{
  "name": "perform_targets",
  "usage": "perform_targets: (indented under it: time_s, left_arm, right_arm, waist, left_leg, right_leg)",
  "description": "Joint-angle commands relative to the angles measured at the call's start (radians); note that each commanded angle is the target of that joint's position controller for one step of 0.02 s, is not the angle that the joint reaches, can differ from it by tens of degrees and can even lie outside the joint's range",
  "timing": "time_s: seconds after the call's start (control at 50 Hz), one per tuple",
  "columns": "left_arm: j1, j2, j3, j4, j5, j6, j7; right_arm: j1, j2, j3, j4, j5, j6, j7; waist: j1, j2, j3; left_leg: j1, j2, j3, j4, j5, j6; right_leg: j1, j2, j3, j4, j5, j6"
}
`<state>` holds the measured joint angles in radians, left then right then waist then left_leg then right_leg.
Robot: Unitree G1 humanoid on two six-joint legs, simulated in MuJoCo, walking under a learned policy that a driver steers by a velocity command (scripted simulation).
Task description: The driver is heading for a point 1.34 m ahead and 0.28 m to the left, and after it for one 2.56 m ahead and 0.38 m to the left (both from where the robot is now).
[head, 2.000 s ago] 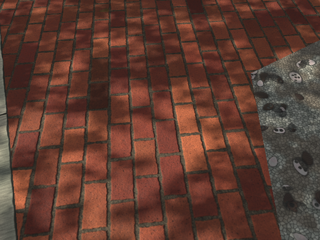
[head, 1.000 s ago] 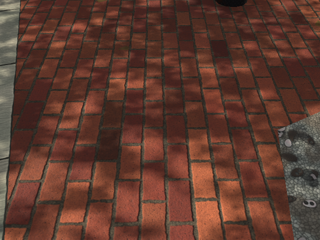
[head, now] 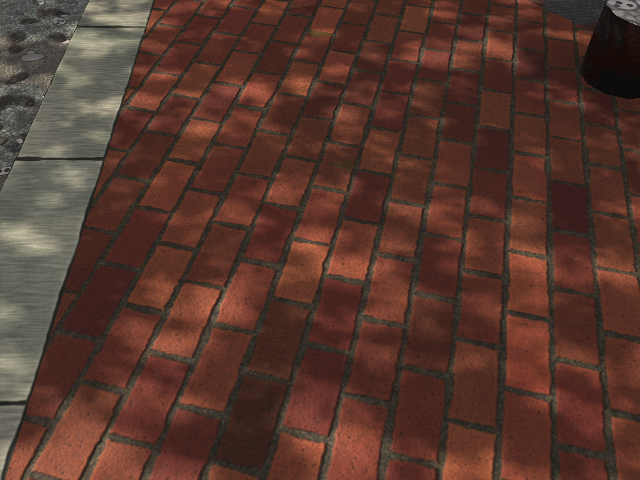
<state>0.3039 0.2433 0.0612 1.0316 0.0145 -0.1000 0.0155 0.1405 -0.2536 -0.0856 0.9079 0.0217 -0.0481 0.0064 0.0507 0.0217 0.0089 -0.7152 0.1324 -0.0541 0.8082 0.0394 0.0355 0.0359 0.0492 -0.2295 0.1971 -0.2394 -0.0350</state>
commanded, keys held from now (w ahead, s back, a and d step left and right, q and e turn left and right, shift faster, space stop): w+q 0.38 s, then w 0.62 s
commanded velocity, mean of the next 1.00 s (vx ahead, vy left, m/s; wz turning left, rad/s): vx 0.50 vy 0.00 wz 0.34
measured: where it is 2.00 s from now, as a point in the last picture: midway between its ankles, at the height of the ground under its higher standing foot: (223, 243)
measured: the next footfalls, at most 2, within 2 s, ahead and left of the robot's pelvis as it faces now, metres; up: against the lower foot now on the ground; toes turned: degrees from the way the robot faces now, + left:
left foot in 0.18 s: +0.27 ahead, +0.14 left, +0.00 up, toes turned +10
right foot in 0.68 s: +0.61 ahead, +0.01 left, +0.00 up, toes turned +18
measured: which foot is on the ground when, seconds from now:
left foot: up 0.00-0.16, down 0.18-0.70, up 0.72-1.00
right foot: down 0.00-0.18, up 0.20-0.66, down 0.68-1.00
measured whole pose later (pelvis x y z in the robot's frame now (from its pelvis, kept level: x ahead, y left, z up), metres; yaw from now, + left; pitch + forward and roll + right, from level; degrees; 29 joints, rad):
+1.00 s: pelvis +0.58 +0.10 +0.01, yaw +19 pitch +2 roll -1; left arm 0.34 0.25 0.05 0.92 -0.01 -0.09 -0.02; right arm 0.14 -0.27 -0.06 0.75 0.00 -0.07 0.00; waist 0.07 0.04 0.01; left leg -0.67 0.12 -0.05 0.77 -0.07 0.00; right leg -0.09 0.06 -0.04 0.24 -0.19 -0.05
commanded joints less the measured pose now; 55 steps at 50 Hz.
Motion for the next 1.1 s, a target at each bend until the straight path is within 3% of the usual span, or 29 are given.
perform_targets:
  time_s: [0.02, 0.06, 0.1, 0.14, 0.16, 0.18, 0.2, 0.22, 0.24, 0.26, 0.28, 0.3, 0.36, 0.4, 0.46, 0.56, 0.62, 0.66, 0.68, 0.7, 0.72, 0.74, 0.76, 0.78, 0.8, 0.82, 0.88, 1.0, 1.1]
  left_arm:
    - [0.009, 0.156, 0.028, -0.051, -0.010, 0.001, 0.011]
    - [0.039, 0.169, 0.034, -0.047, -0.018, 0.020, 0.011]
    - [0.019, 0.192, 0.042, -0.062, -0.024, 0.035, 0.013]
    - [-0.012, 0.222, 0.051, -0.082, -0.027, 0.050, 0.020]
    - [-0.035, 0.226, 0.050, -0.092, -0.032, 0.056, 0.021]
    - [-0.032, 0.210, 0.042, -0.112, -0.022, 0.049, 0.022]
    - [0.029, 0.053, -0.001, -0.173, 0.001, 0.015, 0.007]
    - [-0.039, 0.117, 0.004, -0.196, -0.037, -0.040, -0.013]
    - [-0.141, 0.152, 0.014, -0.227, -0.074, -0.063, -0.024]
    - [-0.147, 0.140, 0.012, -0.226, -0.065, -0.070, -0.020]
    - [-0.146, 0.152, 0.021, -0.211, -0.036, -0.064, -0.011]
    - [-0.123, 0.157, 0.029, -0.206, -0.024, -0.049, -0.009]
    - [-0.127, 0.133, 0.030, -0.223, -0.006, -0.013, -0.007]
    - [-0.203, 0.113, 0.023, -0.249, 0.000, -0.005, -0.004]
    - [-0.293, 0.081, 0.007, -0.267, -0.005, -0.010, -0.015]
    - [-0.402, 0.110, 0.005, -0.309, -0.021, -0.026, -0.037]
    - [-0.386, 0.137, 0.011, -0.317, -0.020, -0.039, -0.049]
    - [-0.238, 0.174, 0.032, -0.277, -0.017, -0.045, -0.047]
    - [-0.082, 0.214, 0.047, -0.244, -0.005, -0.047, -0.043]
    - [0.072, 0.293, 0.069, -0.221, 0.005, -0.043, -0.040]
    - [0.130, 0.256, 0.064, -0.181, -0.020, -0.030, -0.048]
    - [0.077, 0.187, 0.041, -0.192, -0.040, -0.025, -0.049]
    - [0.000, 0.155, 0.030, -0.213, -0.031, -0.015, -0.044]
    - [-0.058, 0.137, 0.021, -0.220, -0.018, -0.011, -0.044]
    - [-0.089, 0.115, 0.012, -0.226, -0.008, -0.014, -0.045]
    - [-0.099, 0.112, 0.009, -0.224, -0.003, -0.015, -0.045]
    - [-0.076, 0.145, 0.016, -0.204, -0.015, -0.021, -0.039]
    - [0.006, 0.184, 0.025, -0.168, -0.033, -0.004, -0.021]
    - [0.088, 0.195, 0.027, -0.127, -0.040, 0.022, -0.018]
  right_arm:
    - [-0.141, -0.013, 0.014, -0.104, -0.002, -0.012, 0.025]
    - [-0.183, -0.014, 0.019, -0.142, 0.001, -0.011, 0.041]
    - [-0.172, -0.038, 0.011, -0.170, 0.005, -0.009, 0.055]
    - [-0.049, -0.096, -0.018, -0.163, 0.009, -0.003, 0.060]
    - [0.101, -0.149, -0.047, -0.132, 0.013, -0.003, 0.054]
    - [0.264, -0.236, -0.086, -0.093, 0.012, 0.006, 0.031]
    - [0.237, -0.337, -0.103, -0.115, 0.014, 0.007, 0.018]
    - [0.276, -0.273, -0.074, -0.131, -0.010, -0.003, 0.021]
    - [0.259, -0.202, -0.055, -0.125, -0.022, -0.014, 0.020]
    - [0.187, -0.165, -0.045, -0.132, -0.012, -0.027, 0.023]
    - [0.115, -0.126, -0.033, -0.150, -0.009, -0.032, 0.022]
    - [0.070, -0.111, -0.025, -0.170, -0.017, -0.033, 0.018]
    - [0.078, -0.146, -0.031, -0.176, -0.011, -0.038, 0.003]
    - [0.109, -0.169, -0.037, -0.172, -0.007, -0.037, -0.012]
    - [0.148, -0.156, -0.031, -0.158, -0.006, -0.031, -0.020]
    - [0.231, -0.152, -0.025, -0.112, -0.006, -0.031, -0.016]
    - [0.248, -0.166, -0.029, -0.099, -0.010, -0.019, -0.024]
    - [0.215, -0.165, -0.025, -0.108, -0.011, -0.011, -0.026]
    - [0.196, -0.138, -0.011, -0.125, -0.018, -0.011, -0.024]
    - [0.293, -0.080, 0.008, -0.138, -0.018, -0.023, -0.021]
    - [0.338, -0.067, 0.018, -0.126, 0.000, -0.035, -0.018]
    - [0.256, -0.153, 0.000, -0.140, 0.017, -0.044, -0.015]
    - [0.161, -0.161, 0.001, -0.166, 0.018, -0.048, -0.013]
    - [0.112, -0.149, 0.001, -0.180, 0.002, -0.049, -0.013]
    - [0.110, -0.143, -0.005, -0.180, -0.012, -0.045, -0.014]
    - [0.133, -0.125, -0.004, -0.176, -0.012, -0.039, -0.014]
    - [0.126, -0.085, 0.007, -0.185, -0.016, -0.028, -0.017]
    - [-0.067, -0.048, 0.028, -0.234, -0.014, -0.039, -0.004]
    - [-0.186, -0.066, 0.028, -0.284, -0.002, -0.049, 0.022]
  waist:
    - [0.019, -0.025, 0.108]
    - [0.027, -0.033, 0.115]
    - [-0.005, -0.068, 0.083]
    - [-0.090, -0.118, -0.013]
    - [-0.175, -0.112, -0.092]
    - [-0.242, -0.031, -0.186]
    - [-0.127, 0.254, -0.265]
    - [-0.168, 0.131, -0.397]
    - [-0.184, 0.086, -0.280]
    - [-0.130, -0.001, -0.160]
    - [-0.090, -0.027, -0.122]
    - [-0.054, -0.025, -0.085]
    - [-0.024, -0.017, -0.050]
    - [-0.044, -0.006, -0.026]
    - [-0.091, 0.040, -0.016]
    - [-0.142, 0.071, 0.022]
    - [-0.120, 0.090, 0.025]
    - [-0.035, 0.094, -0.051]
    - [0.035, 0.065, -0.180]
    - [0.040, -0.122, -0.343]
    - [0.042, -0.323, -0.396]
    - [0.056, -0.203, -0.242]
    - [0.044, -0.122, -0.127]
    - [0.014, -0.066, -0.039]
    - [-0.015, -0.072, -0.017]
    - [-0.037, -0.091, -0.014]
    - [-0.051, -0.104, -0.009]
    - [0.009, -0.082, 0.015]
    - [0.036, -0.093, 0.049]
  left_leg:
    - [-0.038, -0.005, 0.056, -0.104, 0.023, 0.008]
    - [-0.057, -0.021, 0.090, -0.145, -0.051, 0.023]
    - [0.023, -0.066, 0.141, -0.171, -0.148, 0.054]
    - [0.222, -0.148, 0.196, -0.165, -0.241, 0.098]
    - [0.435, -0.192, 0.198, -0.231, -0.191, 0.134]
    - [0.745, -0.120, 0.032, -0.273, -0.196, 0.187]
    - [1.080, 0.157, -0.574, -0.387, -0.314, 0.386]
    - [1.151, 0.223, -0.803, -0.521, -0.360, 0.417]
    - [1.087, 0.186, -0.632, -0.521, -0.291, 0.354]
    - [0.918, 0.136, -0.477, -0.518, -0.179, 0.313]
    - [0.783, 0.095, -0.379, -0.523, -0.092, 0.279]
    - [0.671, 0.072, -0.331, -0.551, -0.027, 0.274]
    - [0.531, 0.041, -0.260, -0.588, 0.076, 0.278]
    - [0.505, 0.012, -0.205, -0.598, 0.092, 0.258]
    - [0.477, -0.043, -0.125, -0.592, 0.020, 0.199]
    - [0.596, 0.023, -0.188, -0.549, -0.069, 0.179]
    - [0.712, 0.077, -0.237, -0.482, 0.045, 0.164]
    - [0.723, 0.032, -0.201, -0.332, 0.318, 0.132]
    - [0.627, -0.020, -0.157, -0.131, 0.305, 0.103]
    - [0.301, -0.152, -0.078, 0.225, -0.001, 0.030]
    - [0.059, -0.231, -0.083, 0.448, -0.604, -0.003]
    - [-0.060, -0.167, -0.128, 0.528, -0.581, 0.008]
    - [-0.078, -0.114, -0.084, 0.518, -0.492, 0.015]
    - [-0.055, -0.073, -0.052, 0.449, -0.422, 0.014]
    - [-0.003, -0.038, -0.052, 0.381, -0.375, 0.013]
    - [0.047, -0.023, -0.045, 0.347, -0.353, 0.009]
    - [0.052, -0.002, -0.013, 0.225, -0.301, -0.018]
    - [0.105, -0.038, 0.044, -0.154, 0.017, -0.040]
    - [0.088, -0.068, 0.045, -0.281, -0.017, -0.011]
  right_leg:
    - [-0.023, -0.315, 0.063, -0.086, 0.292, -0.123]
    - [0.062, -0.339, 0.042, -0.033, 0.378, -0.117]
    - [0.100, -0.351, 0.010, 0.060, 0.645, -0.098]
    - [0.099, -0.346, -0.015, 0.276, 0.983, -0.074]
    - [0.033, -0.316, -0.033, 0.475, 0.990, -0.045]
    - [-0.199, -0.277, -0.033, 0.769, 0.723, 0.004]
    - [-0.676, -0.038, 0.031, 1.187, -0.205, 0.079]
    - [-0.790, -0.018, 0.307, 1.281, -0.327, 0.048]
    - [-0.866, -0.071, 0.324, 1.263, -0.257, 0.015]
    - [-0.846, -0.123, 0.320, 1.149, -0.174, 0.003]
    - [-0.770, -0.161, 0.318, 1.047, -0.133, 0.007]
    - [-0.698, -0.180, 0.319, 1.005, -0.103, 0.015]
    - [-0.638, -0.179, 0.298, 0.853, -0.055, 0.066]
    - [-0.660, -0.161, 0.278, 0.707, 0.069, 0.092]
    - [-0.587, -0.122, 0.255, 0.462, 0.302, 0.089]
    - [-0.601, -0.100, 0.261, 0.320, 0.350, 0.045]
    - [-0.605, -0.088, 0.255, 0.285, 0.219, 0.001]
    - [-0.405, -0.047, 0.212, 0.239, 0.200, -0.045]
    - [-0.153, -0.124, 0.282, 0.287, 0.249, -0.100]
    - [0.238, -0.336, 0.615, 0.296, 0.183, -0.234]
    - [0.369, -0.451, 0.957, 0.139, -0.034, -0.312]
    - [0.275, -0.423, 0.912, 0.100, -0.212, -0.264]
    - [0.134, -0.386, 0.775, 0.078, -0.202, -0.223]
    - [-0.015, -0.347, 0.680, 0.043, -0.106, -0.210]
    - [-0.098, -0.315, 0.617, 0.021, -0.015, -0.197]
    - [-0.150, -0.291, 0.571, 0.000, 0.049, -0.193]
    - [-0.193, -0.274, 0.464, -0.047, 0.216, -0.210]
    - [-0.179, -0.215, 0.304, -0.066, 0.311, -0.161]
    - [-0.032, -0.285, 0.330, -0.007, 0.322, -0.147]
